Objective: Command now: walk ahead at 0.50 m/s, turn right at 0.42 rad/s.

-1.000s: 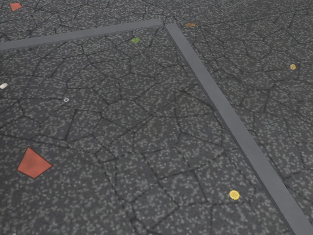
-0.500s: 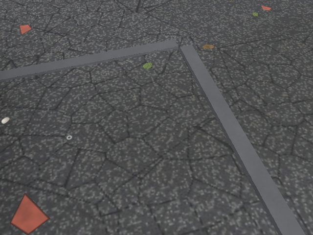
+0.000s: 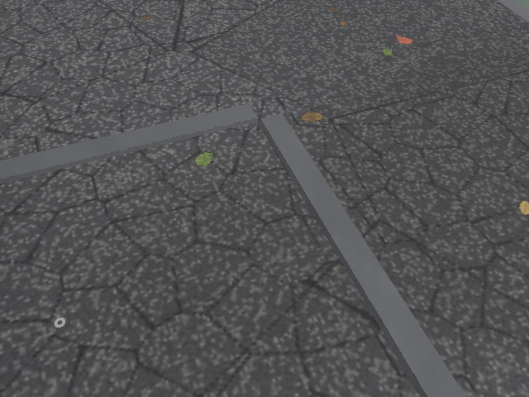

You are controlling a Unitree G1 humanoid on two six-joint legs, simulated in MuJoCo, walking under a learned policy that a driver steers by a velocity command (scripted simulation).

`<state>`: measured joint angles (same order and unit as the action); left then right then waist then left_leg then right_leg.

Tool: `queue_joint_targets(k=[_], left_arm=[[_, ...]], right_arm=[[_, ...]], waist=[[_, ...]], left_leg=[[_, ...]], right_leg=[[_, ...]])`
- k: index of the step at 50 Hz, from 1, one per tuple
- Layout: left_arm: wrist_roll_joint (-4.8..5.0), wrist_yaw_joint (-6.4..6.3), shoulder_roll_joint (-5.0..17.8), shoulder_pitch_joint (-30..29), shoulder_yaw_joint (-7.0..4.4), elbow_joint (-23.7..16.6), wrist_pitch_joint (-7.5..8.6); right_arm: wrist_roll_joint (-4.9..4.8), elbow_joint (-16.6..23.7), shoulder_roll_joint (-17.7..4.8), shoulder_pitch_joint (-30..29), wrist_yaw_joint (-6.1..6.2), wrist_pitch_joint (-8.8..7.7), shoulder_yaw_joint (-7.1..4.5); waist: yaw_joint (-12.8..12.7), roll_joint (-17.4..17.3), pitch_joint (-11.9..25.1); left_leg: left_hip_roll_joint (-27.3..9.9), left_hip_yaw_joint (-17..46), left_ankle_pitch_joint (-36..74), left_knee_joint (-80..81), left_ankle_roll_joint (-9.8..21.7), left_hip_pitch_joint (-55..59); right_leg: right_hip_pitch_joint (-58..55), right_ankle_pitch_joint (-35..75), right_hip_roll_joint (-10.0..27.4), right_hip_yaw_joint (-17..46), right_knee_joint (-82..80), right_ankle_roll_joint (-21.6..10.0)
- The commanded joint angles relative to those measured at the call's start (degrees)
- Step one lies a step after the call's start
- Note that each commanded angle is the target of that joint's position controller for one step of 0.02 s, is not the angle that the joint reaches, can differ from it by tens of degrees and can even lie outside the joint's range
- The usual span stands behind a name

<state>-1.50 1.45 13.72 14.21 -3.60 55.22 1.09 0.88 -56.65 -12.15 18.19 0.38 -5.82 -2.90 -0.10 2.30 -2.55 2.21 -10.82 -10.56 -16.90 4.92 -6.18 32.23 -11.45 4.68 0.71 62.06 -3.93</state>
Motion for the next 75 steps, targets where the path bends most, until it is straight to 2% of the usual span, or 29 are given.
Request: queue_joint_targets(k=[1, 5, 8, 12, 14, 15, 16, 17, 19, 21, 25, 29, 33, 40, 43, 44, 45, 46, 48, 51, 59, 65, 68, 69, 70, 71, 72, 73, 75], left_arm=[[0.02, 0.69, 0.9, -1.1, -0.16, -3.1, -0.56], [0.06, 1.31, -0.2, -9.1, 0.62, -6.1, -0.2], [-0.39, 1.36, -1.0, -12.5, 1.27, -7.8, 0.12], [-1.09, 0.87, 1.6, -3.5, 0.24, -6.0, 0.68], [-1.79, -0.11, 5.0, 6.8, -1.45, -3.3, 2.09], [-1.63, -0.76, 10.9, 7.5, -2.82, -3.4, 2.6], [-0.08, -0.91, 16.3, 7.4, -4.37, -4.9, 1.61], [1.58, -1.43, 14.6, 6.5, -4.15, -6.2, 0.3], [1.83, -2.04, 7.9, -1.5, -2.4, -7.4, -0.57], [1.74, -2.43, 3.9, -3.4, -0.99, -7.6, -0.26], [-0.04, -2.06, 3.8, -2.1, 0.09, -6.1, 1.6], [-0.23, -2.43, 4.5, -2.3, 0.85, -4.7, 1.33], [0.21, -3.48, 6.7, -1.7, 0.14, -4.8, 0.0], [0.21, -4.7, 7.8, -1.2, -0.89, -4.9, -1.26], [0.51, -4.86, 9.0, -2.3, -1.56, -4.9, -1.96], [0.49, -4.52, 7.7, -1.7, -1.47, -5.3, -2.14], [0.81, -4.23, 3.3, -2.3, -0.55, -8.1, -2.29], [0.51, -4.71, 4.0, -8.1, -0.43, -9.3, -2.96], [1.01, -3.98, 4.7, -5.8, -0.67, -8.3, -3.19], [-0.01, -3.11, 7.0, -4.3, -1.35, -7.9, -2.83], [0.92, -3.26, 6.7, -8.1, -0.64, -11.7, -3.28], [1.39, -3.5, 6.7, -6.0, -0.07, -12.4, -3.0], [1.34, -3.76, 5.9, -1.7, 0.23, -11.5, -2.39], [0.73, -4.06, 6.3, -0.8, 0.3, -11.3, -1.79], [-0.42, -4.45, 9.7, -1.1, 0.1, -11.9, -1.14], [0.08, -3.91, 13.5, -4.5, -0.16, -13.1, -1.24], [0.24, -3.41, 11.4, -3.6, 0.15, -12.5, -1.1], [0.57, -3.1, 8.4, -5.6, 1.1, -12.5, -0.82], [0.52, -3.31, 7.0, -8.2, 1.69, -12.5, -0.66]], right_arm=[[-0.02, 1.7, -5.3, 2.1, 0.31, -1.18, -0.82], [-0.04, 0.9, -5.3, 4.2, 0.71, -1.09, -0.59], [-0.17, -0.1, -6.1, 6.3, 1.47, -0.52, -0.6], [-0.2, 0.4, -8.6, 4.5, 2.67, 0.99, -1.52], [-0.85, 1.6, -9.5, 2.6, 2.27, 1.91, -2.03], [-0.67, 3.7, -5.7, 4.7, 1.89, 1.93, -1.34], [-1.94, 6.2, -4.0, 9.4, 1.66, 2.59, -1.07], [-0.47, 6.3, -6.3, 5.1, 1.57, 2.9, -1.24], [-0.1, 7.4, -5.7, -0.5, 1.47, 2.8, -1.23], [1.4, 6.2, -5.1, 2.7, 1.44, 4.88, -1.29], [0.39, 4.1, -2.8, 5.1, 1.0, 6.98, -0.72], [0.19, 4.2, -4.3, 0.2, 0.86, 8.2, -0.75], [0.24, 5.8, -5.3, -3.8, 0.75, 8.29, -1.07], [-0.42, 6.9, -3.5, -2.1, 0.91, 7.64, -0.95], [-0.43, 6.8, -3.4, 1.4, 0.73, 6.75, -0.85], [0.32, 7.2, -7.0, 1.4, 0.82, 6.35, -1.62], [0.59, 8.7, -14.5, 1.0, 0.93, 6.11, -3.39], [0.72, 7.7, -14.7, 4.3, 0.87, 6.31, -3.79], [-0.21, 8.6, -11.6, -0.6, 1.13, 6.76, -3.27], [-0.79, 10.8, -9.8, -4.1, 0.93, 7.18, -2.84], [-0.27, 11.3, -13.1, 0.2, 0.87, 7.32, -3.93], [0.48, 12.6, -13.0, -4.0, 0.31, 7.81, -3.39], [-0.23, 12.8, -12.8, -7.4, 0.43, 8.24, -2.88], [-0.51, 12.8, -11.4, -7.5, 0.58, 8.13, -2.32], [-0.31, 13.0, -7.4, -4.5, 0.55, 7.79, -1.16], [-0.77, 12.7, -8.1, -2.3, 1.07, 8.13, -1.39], [-0.02, 11.6, -11.3, -2.6, 1.32, 8.58, -2.12], [-0.33, 10.8, -11.1, -3.4, 1.03, 8.7, -2.24], [-0.14, 9.6, -9.7, -3.6, 0.32, 8.79, -1.93]], waist=[[-0.7, -5.7, -2.1], [0.8, -5.7, -3.6], [1.5, -5.6, -4.2], [-2.3, -9.3, 1.8], [-7.5, -5.8, 8.1], [-5.1, 3.1, 12.7], [-2.9, 9.4, 22.0], [-4.1, -0.9, 21.2], [-1.2, -3.9, 6.9], [1.5, -2.9, 5.9], [2.5, -0.9, 8.6], [0.9, 2.7, 5.7], [-0.8, 2.5, 3.4], [-0.8, 2.4, 4.3], [2.0, 1.4, 4.7], [1.3, -4.5, 3.8], [-0.2, -17.1, 2.6], [3.7, -14.6, 0.2], [0.0, -7.1, 0.1], [-0.7, -7.9, 3.9], [2.4, -9.1, 4.6], [1.8, -10.2, 5.2], [-1.2, -9.3, 4.4], [-1.7, -6.8, 4.1], [0.3, 4.3, 5.6], [1.6, 10.2, 4.5], [0.7, 7.3, 4.2], [1.5, 4.5, 2.0], [2.3, 6.3, 1.3]], left_leg=[[-15.9, 7.5, 11.1, 10.7, 2.9, -0.1], [-14.8, 1.9, 17.7, 9.9, 2.0, 2.0], [-15.3, -2.5, 35.1, 4.7, 1.4, 5.1], [-16.0, -4.3, 56.0, -12.3, 0.4, 9.3], [-14.5, -4.4, 40.9, -34.8, -1.8, 4.3], [-9.3, -3.9, -2.9, -51.7, -3.9, -10.2], [0.6, 4.3, -28.7, -69.4, -6.2, -25.8], [-3.4, 11.6, -22.7, -68.5, -6.1, -28.0], [-6.5, 12.0, -15.0, -60.3, -6.4, -28.4], [-7.5, 11.7, -12.4, -53.8, -6.6, -21.6], [-6.4, 11.7, -8.4, -45.3, -6.2, -15.2], [-5.9, 13.1, -6.2, -33.4, -5.8, -14.2], [-5.2, 11.9, -10.2, -30.2, -5.5, -17.1], [-3.2, 8.3, -16.7, -23.8, -4.1, -14.9], [-2.5, 8.5, -4.3, -7.2, -1.9, -6.4], [-7.3, 17.4, -0.9, 0.1, 0.2, -3.3], [-22.3, 37.6, 20.4, 1.0, 6.3, 1.6], [-24.8, 38.1, 33.5, 0.3, 13.2, -1.1], [-17.1, 28.9, 30.0, -1.2, 11.1, -1.4], [-12.5, 25.5, 34.9, -3.2, 8.7, 3.1], [-12.4, 31.9, 30.9, -4.7, 9.4, 6.1], [-11.5, 33.1, 29.1, -5.9, 7.5, -0.9], [-9.4, 34.1, 22.3, -8.0, 3.9, -4.9], [-7.4, 33.7, 14.3, -9.5, 1.1, -8.5], [-1.9, 27.6, -0.1, -17.7, -2.0, -12.3], [6.3, 20.1, -21.3, -21.9, -3.2, -15.1], [3.6, 19.8, -23.8, -30.3, -3.7, -12.2], [2.9, 20.3, -20.7, -32.7, -3.9, -11.9], [2.1, 19.4, -15.7, -32.6, -5.2, -11.3]], right_leg=[[6.0, 6.4, 1.8, 0.1, -2.6, 0.8], [5.1, 12.4, 0.5, -3.6, -15.8, 1.0], [1.3, 12.5, -1.9, -8.5, -23.6, -0.1], [-9.2, 4.1, -7.8, -10.6, -26.8, -3.9], [-22.9, 13.6, -8.3, -7.2, -37.7, -7.1], [-36.4, 42.2, 5.3, 6.8, -32.5, -10.2], [-49.7, 64.2, 19.0, 30.0, -32.7, -23.3], [-44.5, 55.0, 17.1, 25.2, -36.4, -22.1], [-28.5, 39.1, 10.9, 17.6, -42.4, -16.9], [-20.9, 38.3, 7.6, 11.0, -44.3, -13.3], [-18.0, 38.3, 5.7, 5.0, -46.4, -10.4], [-18.3, 17.2, 5.6, 3.5, -50.3, -6.4], [-21.8, 5.0, 8.5, 5.6, -50.5, -8.4], [-26.7, 16.1, 12.0, 4.9, -43.7, -10.3], [-23.3, 17.3, 10.2, 0.0, -36.9, -5.3], [-17.8, 9.1, 6.7, -3.6, -29.7, -1.1], [-3.6, -14.3, -3.3, -9.2, -18.9, 3.8], [-0.1, -23.6, -6.9, -4.1, -8.2, 4.5], [0.7, -15.9, -5.0, 0.4, -1.9, 4.9], [1.4, -10.9, -5.1, 0.3, 0.4, 6.0], [1.3, -11.8, -4.9, 1.5, -9.8, 7.2], [-11.1, -12.4, -5.9, 0.6, -19.6, 5.0], [-21.4, -4.2, -6.4, -0.3, -36.1, 3.5], [-26.8, 2.2, -3.9, 2.5, -44.2, 2.8], [-31.2, 4.9, 8.3, 15.5, -49.6, 0.7], [-25.9, 16.2, 16.6, 24.8, -48.8, -6.6], [-21.9, 16.3, 17.5, 24.8, -48.1, -10.8], [-20.1, 14.5, 13.9, 20.6, -48.3, -10.1], [-20.8, 14.0, 7.9, 13.0, -47.8, -6.4]])
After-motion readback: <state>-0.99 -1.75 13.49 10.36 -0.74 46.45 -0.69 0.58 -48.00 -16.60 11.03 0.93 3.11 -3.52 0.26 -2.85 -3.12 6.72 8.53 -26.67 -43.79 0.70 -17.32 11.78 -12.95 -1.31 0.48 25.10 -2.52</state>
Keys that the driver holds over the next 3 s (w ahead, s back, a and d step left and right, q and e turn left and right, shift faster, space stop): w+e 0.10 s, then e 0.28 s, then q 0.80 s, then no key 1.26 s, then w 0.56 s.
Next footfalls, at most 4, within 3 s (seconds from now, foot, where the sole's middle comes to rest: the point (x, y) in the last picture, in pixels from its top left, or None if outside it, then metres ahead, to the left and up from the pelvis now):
0.28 right None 0.29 -0.10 -0.78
0.88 left None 0.25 0.08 -0.78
1.40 right None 0.29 -0.12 -0.78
1.70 left None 0.21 0.09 -0.78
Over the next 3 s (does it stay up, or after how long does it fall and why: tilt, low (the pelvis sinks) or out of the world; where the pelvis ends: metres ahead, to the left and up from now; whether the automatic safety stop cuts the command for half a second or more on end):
stays up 0.39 -0.03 0.00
